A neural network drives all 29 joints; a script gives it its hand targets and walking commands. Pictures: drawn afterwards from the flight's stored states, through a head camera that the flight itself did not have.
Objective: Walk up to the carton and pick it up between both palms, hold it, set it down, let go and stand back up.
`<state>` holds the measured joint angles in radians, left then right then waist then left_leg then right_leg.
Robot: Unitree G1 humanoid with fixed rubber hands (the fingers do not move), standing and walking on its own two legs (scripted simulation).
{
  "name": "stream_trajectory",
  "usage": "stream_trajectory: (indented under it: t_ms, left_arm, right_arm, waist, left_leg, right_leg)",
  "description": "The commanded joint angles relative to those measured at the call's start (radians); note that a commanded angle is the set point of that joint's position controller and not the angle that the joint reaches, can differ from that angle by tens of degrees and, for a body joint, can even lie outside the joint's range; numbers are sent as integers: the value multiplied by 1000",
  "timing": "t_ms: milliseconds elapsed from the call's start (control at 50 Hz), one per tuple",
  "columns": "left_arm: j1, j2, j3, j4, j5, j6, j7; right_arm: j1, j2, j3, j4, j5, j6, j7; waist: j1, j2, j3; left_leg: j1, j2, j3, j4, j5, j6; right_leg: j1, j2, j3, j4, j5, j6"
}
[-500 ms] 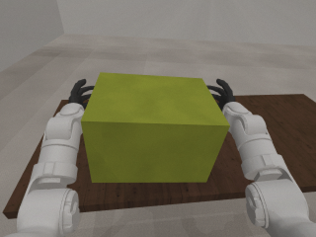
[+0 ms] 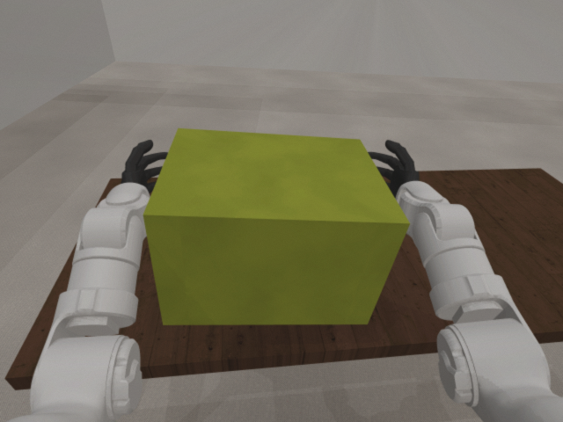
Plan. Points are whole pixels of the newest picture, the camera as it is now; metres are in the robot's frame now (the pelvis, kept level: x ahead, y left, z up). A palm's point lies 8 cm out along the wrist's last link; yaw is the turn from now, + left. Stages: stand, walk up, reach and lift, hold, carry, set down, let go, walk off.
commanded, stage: hold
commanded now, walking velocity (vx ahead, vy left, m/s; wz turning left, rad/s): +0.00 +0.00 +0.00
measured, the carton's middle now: (270, 223) +0.37 +0.02 +0.16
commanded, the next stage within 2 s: none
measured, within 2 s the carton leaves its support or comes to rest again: neither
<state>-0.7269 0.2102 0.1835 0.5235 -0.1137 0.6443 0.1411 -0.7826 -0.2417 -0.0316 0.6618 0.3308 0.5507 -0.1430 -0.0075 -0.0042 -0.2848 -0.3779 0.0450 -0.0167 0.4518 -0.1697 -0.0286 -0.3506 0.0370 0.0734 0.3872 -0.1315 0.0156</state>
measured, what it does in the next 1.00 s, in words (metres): stands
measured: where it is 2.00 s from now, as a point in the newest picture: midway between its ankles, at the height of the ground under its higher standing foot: outside the picture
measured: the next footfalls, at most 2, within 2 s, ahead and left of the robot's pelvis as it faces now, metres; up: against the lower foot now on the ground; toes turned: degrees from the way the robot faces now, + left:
none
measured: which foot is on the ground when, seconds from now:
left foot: down 0.00-1.00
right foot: down 0.00-1.00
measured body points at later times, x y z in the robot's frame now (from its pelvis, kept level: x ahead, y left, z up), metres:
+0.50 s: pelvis +0.00 +0.00 +0.00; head -0.07 +0.01 +0.44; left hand +0.39 +0.21 +0.20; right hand +0.40 -0.17 +0.21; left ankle +0.03 +0.13 -0.74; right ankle +0.04 -0.13 -0.74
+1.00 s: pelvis +0.00 +0.00 +0.00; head -0.07 +0.01 +0.44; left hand +0.39 +0.21 +0.20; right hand +0.40 -0.17 +0.21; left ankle +0.03 +0.13 -0.74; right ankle +0.04 -0.13 -0.74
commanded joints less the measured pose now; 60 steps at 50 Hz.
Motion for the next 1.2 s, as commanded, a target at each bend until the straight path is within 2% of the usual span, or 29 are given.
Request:
stream_trajectory:
  t_ms: [0, 60, 120, 160, 180, 220, 240, 260, 300, 340, 380, 420, 460, 520, 560, 600, 640, 700, 720, 740, 760, 780, 900, 920, 940, 980, 1020, 1140, 1180]
  left_arm:
    - [-994, -791, -387, -363, -96, -72, -176]
    - [-965, -825, -414, -332, -104, -68, -184]
    - [-984, -796, -367, -335, -93, -73, -174]
    - [-981, -805, -408, -339, -93, -66, -176]
    - [-941, -796, -354, -272, -72, -55, -184]
    - [-975, -816, -407, -373, -106, -73, -181]
    - [-964, -774, -363, -284, -74, -61, -188]
    - [-1025, -802, -403, -313, -96, -72, -191]
    - [-958, -794, -382, -311, -80, -66, -185]
    - [-1015, -812, -426, -334, -111, -75, -180]
    - [-1007, -807, -424, -348, -94, -70, -182]
    - [-983, -813, -426, -369, -111, -72, -173]
    - [-950, -814, -401, -295, -78, -57, -184]
    - [-923, -827, -442, -386, -98, -63, -186]
    - [-986, -810, -435, -367, -107, -68, -180]
    - [-955, -810, -430, -352, -87, -64, -186]
    - [-991, -786, -376, -325, -69, -62, -186]
    - [-1008, -843, -439, -372, -105, -71, -182]
    - [-1044, -814, -434, -339, -111, -72, -182]
    - [-1006, -832, -441, -361, -118, -71, -182]
    - [-963, -811, -418, -350, -105, -65, -177]
    - [-995, -810, -413, -353, -97, -62, -184]
    - [-941, -790, -380, -315, -77, -52, -181]
    - [-993, -791, -401, -354, -81, -64, -183]
    - [-973, -777, -367, -345, -68, -60, -184]
    - [-976, -808, -436, -435, -109, -69, -180]
    - [-968, -791, -400, -347, -84, -59, -185]
    - [-993, -801, -426, -390, -95, -68, -173]
    - [-952, -790, -389, -350, -94, -63, -178]
  right_arm:
    - [-1009, 847, 352, -473, 156, -25, 132]
    - [-988, 811, 343, -470, 164, -18, 132]
    - [-1003, 820, 326, -465, 149, -19, 127]
    - [-981, 809, 328, -452, 165, -18, 131]
    - [-985, 799, 315, -417, 144, -12, 128]
    - [-976, 817, 334, -466, 152, -21, 129]
    - [-998, 806, 323, -418, 144, -9, 128]
    - [-1020, 825, 299, -437, 131, -17, 130]
    - [-996, 823, 343, -464, 158, -17, 131]
    - [-1019, 806, 316, -451, 150, -23, 127]
    - [-984, 797, 320, -409, 143, -15, 134]
    - [-1009, 823, 341, -510, 141, -25, 130]
    - [-998, 783, 319, -457, 156, -17, 129]
    - [-951, 794, 341, -477, 166, -23, 124]
    - [-1030, 808, 360, -537, 167, -26, 124]
    - [-995, 802, 344, -485, 155, -22, 119]
    - [-970, 811, 322, -417, 157, -4, 123]
    - [-1014, 792, 319, -464, 153, -26, 133]
    - [-997, 786, 297, -412, 134, -17, 133]
    - [-994, 798, 337, -468, 160, -25, 132]
    - [-1020, 803, 344, -518, 153, -26, 127]
    - [-980, 798, 312, -435, 149, -11, 127]
    - [-1005, 810, 349, -481, 164, -19, 125]
    - [-992, 811, 329, -442, 155, -14, 129]
    - [-996, 808, 339, -434, 161, -11, 128]
    - [-951, 817, 362, -496, 174, -16, 124]
    - [-990, 815, 352, -481, 175, -16, 119]
    - [-981, 791, 347, -473, 182, -21, 125]
    - [-987, 826, 350, -465, 158, -14, 115]
  waist:
    - [-46, 19, -413]
    - [-71, 36, -392]
    - [-47, 22, -387]
    - [-66, 75, -381]
    - [-44, 30, -326]
    - [-74, 17, -429]
    - [-49, 16, -333]
    - [-74, 28, -382]
    - [-40, 24, -373]
    - [-73, 58, -394]
    - [-61, 73, -371]
    - [-68, 40, -476]
    - [-63, 52, -346]
    - [-76, 58, -407]
    - [-59, 32, -445]
    - [-67, 64, -419]
    - [-52, 25, -325]
    - [-75, 66, -427]
    - [-94, 63, -371]
    - [-75, 80, -436]
    - [-59, 26, -415]
    - [-85, 59, -366]
    - [-44, 22, -377]
    - [-69, 44, -388]
    - [-34, 24, -374]
    - [-71, 46, -455]
    - [-55, 27, -393]
    - [-62, 69, -408]
    - [-53, 8, -402]
  left_leg:
    - [186, -115, -33, -108, 69, 30]
    - [173, -111, -49, -120, 47, 17]
    - [177, -116, -49, -131, 34, 28]
    - [209, -104, -56, -113, 62, 14]
    - [188, -113, -42, -125, 48, 29]
    - [194, -110, -50, -120, 79, 17]
    - [149, -112, -42, -135, -2, 29]
    - [149, -108, -43, -139, -25, 23]
    - [163, -115, -39, -121, 40, 29]
    - [178, -102, -60, -122, 19, 15]
    - [198, -100, -61, -127, 19, 10]
    - [208, -102, -54, -101, 79, 11]
    - [177, -106, -56, -123, 49, 9]
    - [225, -102, -59, -104, 142, 5]
    - [210, -106, -58, -111, 54, 12]
    - [197, -107, -56, -117, 48, 7]
    - [160, -108, -55, -134, 10, 19]
    - [230, -93, -61, -113, 86, 1]
    - [185, -96, -57, -129, 2, -4]
    - [200, -107, -56, -109, 67, -2]
    - [187, -109, -59, -112, 76, 16]
    - [183, -104, -58, -123, 41, 7]
    - [191, -110, -48, -111, 81, 26]
    - [211, -104, -53, -120, 58, 18]
    - [197, -106, -50, -130, 33, 25]
    - [232, -109, -53, -101, 140, 7]
    - [177, -112, -48, -116, 60, 15]
    - [215, -102, -59, -111, 73, 0]
    - [192, -112, -48, -112, 97, 26]
  right_leg:
    - [310, 23, -31, -102, 133, 15]
    - [320, 25, -24, -101, 152, 3]
    - [294, 23, -35, -105, 107, 10]
    - [267, 28, -30, -103, 126, 5]
    - [279, 25, -37, -110, 112, 7]
    - [328, 29, -37, -91, 164, 9]
    - [306, 23, -24, -117, 88, 9]
    - [295, 19, -23, -113, 62, 6]
    - [316, 26, -21, -101, 118, 8]
    - [272, 26, -29, -105, 96, -5]
    - [261, 30, -27, -107, 97, -6]
    - [333, 30, -23, -98, 166, 0]
    - [280, 32, -28, -105, 143, -7]
    - [318, 32, -28, -92, 228, 0]
    - [307, 33, -32, -104, 150, 0]
    - [308, 24, -18, -103, 166, -4]
    - [286, 30, -20, -103, 120, 2]
    - [284, 34, -36, -91, 145, -8]
    - [259, 27, -35, -109, 85, -9]
    - [297, 26, -22, -99, 153, -6]
    - [315, 31, -28, -99, 174, -1]
    - [290, 24, -28, -98, 134, -2]
    - [315, 27, -29, -104, 154, 7]
    - [289, 29, -33, -99, 128, -2]
    - [289, 28, -30, -105, 103, 4]
    - [335, 26, -30, -86, 245, 7]
    - [333, 22, -19, -101, 164, 10]
    - [290, 31, -27, -103, 164, -1]
    - [329, 29, -27, -99, 185, 12]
